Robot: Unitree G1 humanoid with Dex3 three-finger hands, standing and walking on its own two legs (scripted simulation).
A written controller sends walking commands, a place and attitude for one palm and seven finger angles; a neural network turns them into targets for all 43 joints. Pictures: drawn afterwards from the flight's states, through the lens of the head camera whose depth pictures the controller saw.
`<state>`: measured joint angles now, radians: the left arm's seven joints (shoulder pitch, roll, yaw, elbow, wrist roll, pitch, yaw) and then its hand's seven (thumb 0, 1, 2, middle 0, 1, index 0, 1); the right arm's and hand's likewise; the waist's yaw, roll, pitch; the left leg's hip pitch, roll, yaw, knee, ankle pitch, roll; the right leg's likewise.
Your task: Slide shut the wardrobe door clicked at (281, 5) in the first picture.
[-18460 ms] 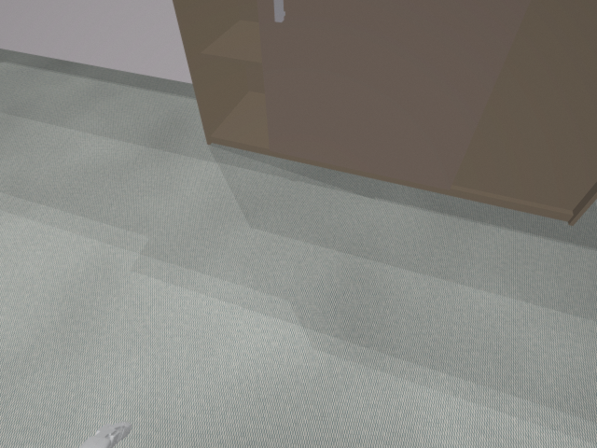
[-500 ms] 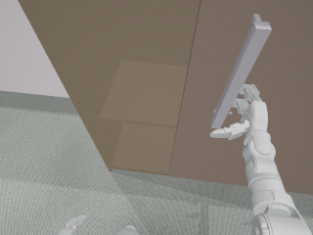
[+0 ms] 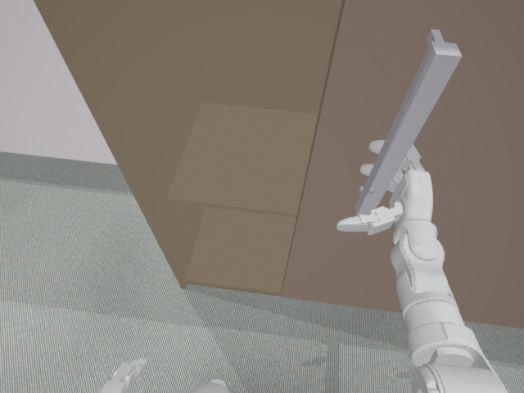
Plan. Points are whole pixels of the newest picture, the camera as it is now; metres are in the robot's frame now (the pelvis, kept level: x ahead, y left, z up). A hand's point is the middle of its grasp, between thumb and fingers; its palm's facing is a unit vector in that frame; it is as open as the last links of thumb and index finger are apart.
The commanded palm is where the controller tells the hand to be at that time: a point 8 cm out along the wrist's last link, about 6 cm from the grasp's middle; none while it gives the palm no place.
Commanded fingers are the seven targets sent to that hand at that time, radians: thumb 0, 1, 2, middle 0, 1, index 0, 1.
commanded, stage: slide the fingers in behind the handle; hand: right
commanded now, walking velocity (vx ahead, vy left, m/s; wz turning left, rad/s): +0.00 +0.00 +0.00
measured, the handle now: (391, 143) +0.47 -0.13 +0.14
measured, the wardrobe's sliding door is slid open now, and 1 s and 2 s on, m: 0.36 0.36 0.36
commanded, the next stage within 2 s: grip the handle and tug to test in 0.70 s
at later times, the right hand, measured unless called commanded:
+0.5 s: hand (368, 190) +0.42 -0.11 +0.08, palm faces +0.04 +1.00 -0.02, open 14.2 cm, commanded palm +0.39 -0.15 +0.09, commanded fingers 0.00 0.50 -0.30 0.30 1.20 0.30 1.20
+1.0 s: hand (368, 190) +0.41 -0.11 +0.08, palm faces +0.03 +1.00 -0.02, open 13.3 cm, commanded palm +0.39 -0.15 +0.09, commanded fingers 0.00 -0.01 -0.52 0.35 1.27 0.35 1.27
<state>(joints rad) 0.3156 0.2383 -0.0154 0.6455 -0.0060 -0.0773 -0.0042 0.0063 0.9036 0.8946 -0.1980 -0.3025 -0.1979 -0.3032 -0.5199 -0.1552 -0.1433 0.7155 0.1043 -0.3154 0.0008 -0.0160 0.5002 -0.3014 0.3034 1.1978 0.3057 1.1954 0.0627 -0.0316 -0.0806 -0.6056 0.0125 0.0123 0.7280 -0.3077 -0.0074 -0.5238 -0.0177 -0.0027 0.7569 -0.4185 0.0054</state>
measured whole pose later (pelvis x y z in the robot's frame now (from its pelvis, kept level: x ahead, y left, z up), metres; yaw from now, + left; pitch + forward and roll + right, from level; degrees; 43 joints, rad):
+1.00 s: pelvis +0.01 +0.00 +0.00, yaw +0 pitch +11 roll +1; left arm 0.32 0.23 -0.01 0.65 0.00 -0.09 -0.01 0.01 0.90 0.89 -0.20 -0.30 -0.20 -0.30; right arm -0.49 -0.12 -0.10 0.67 0.10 -0.30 -0.05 -0.02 0.36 -0.36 0.30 1.22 0.26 1.22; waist 0.05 -0.04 -0.09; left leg -0.59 0.02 0.01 0.72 -0.31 -0.01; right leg -0.51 -0.01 0.00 0.75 -0.42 0.00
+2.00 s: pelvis +0.00 +0.00 +0.00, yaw +1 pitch +11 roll +0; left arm 0.33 0.24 -0.01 0.63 0.00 -0.09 -0.02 0.01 0.90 0.89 -0.20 -0.30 -0.20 -0.30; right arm -0.47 -0.14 -0.13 0.65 0.11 -0.29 -0.05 0.01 -0.67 -0.78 0.34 1.39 0.33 1.39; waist 0.06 -0.04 -0.09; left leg -0.60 0.01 0.00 0.71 -0.30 -0.01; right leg -0.51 -0.02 -0.01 0.74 -0.42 0.00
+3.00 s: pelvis +0.06 -0.02 +0.00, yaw -5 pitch +12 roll +2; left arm 0.33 0.20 0.00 0.62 0.02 -0.09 -0.07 0.01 0.90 0.89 -0.20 -0.30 -0.20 -0.30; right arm -0.28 -0.02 0.13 0.33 0.05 -0.19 -0.19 0.01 -0.70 -0.81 0.28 1.39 0.25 1.39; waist 0.01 -0.07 -0.11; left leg -0.49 0.04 0.07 0.67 -0.38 -0.03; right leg -0.46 0.01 0.06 0.72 -0.48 -0.02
